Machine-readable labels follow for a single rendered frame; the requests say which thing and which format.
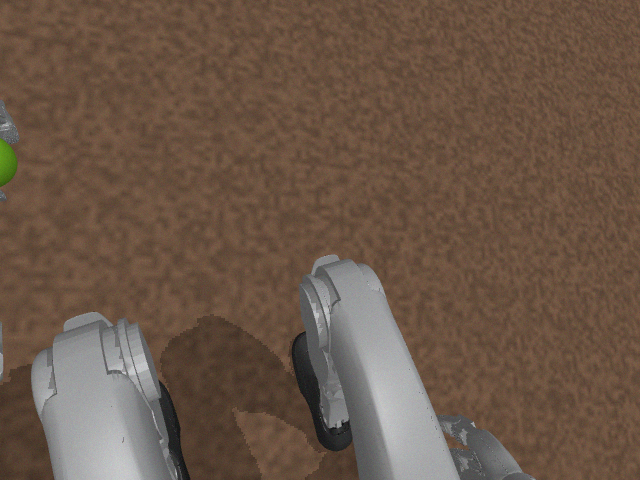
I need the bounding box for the left robot hand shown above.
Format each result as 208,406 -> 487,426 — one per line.
0,99 -> 19,202

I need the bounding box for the right robot foot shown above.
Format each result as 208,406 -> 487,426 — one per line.
292,331 -> 353,451

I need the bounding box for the left robot foot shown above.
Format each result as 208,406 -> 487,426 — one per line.
158,380 -> 191,480

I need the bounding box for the ball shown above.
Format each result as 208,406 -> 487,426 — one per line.
0,138 -> 18,187

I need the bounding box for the right robot hand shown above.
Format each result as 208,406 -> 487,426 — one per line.
436,414 -> 523,480

